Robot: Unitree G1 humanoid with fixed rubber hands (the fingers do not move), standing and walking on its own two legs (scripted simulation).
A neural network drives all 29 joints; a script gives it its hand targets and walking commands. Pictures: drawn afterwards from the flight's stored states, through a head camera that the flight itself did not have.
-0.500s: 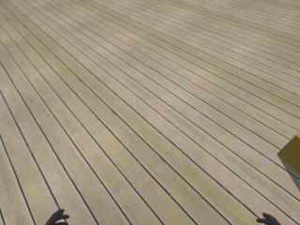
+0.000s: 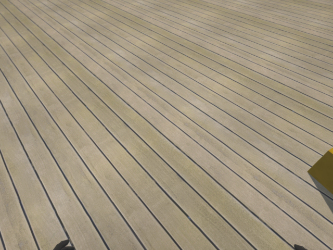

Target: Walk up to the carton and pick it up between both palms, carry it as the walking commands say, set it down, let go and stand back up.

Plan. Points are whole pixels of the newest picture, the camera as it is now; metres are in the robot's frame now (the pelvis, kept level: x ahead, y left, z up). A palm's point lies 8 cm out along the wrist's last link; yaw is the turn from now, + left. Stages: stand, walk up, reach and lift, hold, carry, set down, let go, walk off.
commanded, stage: walk up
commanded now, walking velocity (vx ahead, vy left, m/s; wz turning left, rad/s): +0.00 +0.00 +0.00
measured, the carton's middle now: out of the picture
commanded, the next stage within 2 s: none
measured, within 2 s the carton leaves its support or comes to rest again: neither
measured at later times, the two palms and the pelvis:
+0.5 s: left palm out of the picture +0.09 +0.21 -0.13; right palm out of the picture +0.03 -0.31 -0.15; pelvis -0.02 -0.04 -0.02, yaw -11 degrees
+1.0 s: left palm (103, 244) +0.17 +0.20 -0.13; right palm out of the picture -0.08 -0.28 -0.10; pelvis -0.02 -0.01 +0.00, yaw -25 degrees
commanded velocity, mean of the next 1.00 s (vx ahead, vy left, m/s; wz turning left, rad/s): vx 0.07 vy -0.01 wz -0.40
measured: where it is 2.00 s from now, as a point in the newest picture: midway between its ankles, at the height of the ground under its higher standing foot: (246, 242)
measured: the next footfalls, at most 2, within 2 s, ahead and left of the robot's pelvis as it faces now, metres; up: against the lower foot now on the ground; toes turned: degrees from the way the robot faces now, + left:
left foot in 0.80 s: +0.03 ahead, +0.09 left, +0.00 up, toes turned -16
right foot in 1.30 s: +0.05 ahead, -0.28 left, +0.00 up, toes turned -41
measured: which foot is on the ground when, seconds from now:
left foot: down 0.00-0.38, up 0.40-0.78, down 0.80-1.00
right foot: down 0.00-0.80, up 0.82-1.00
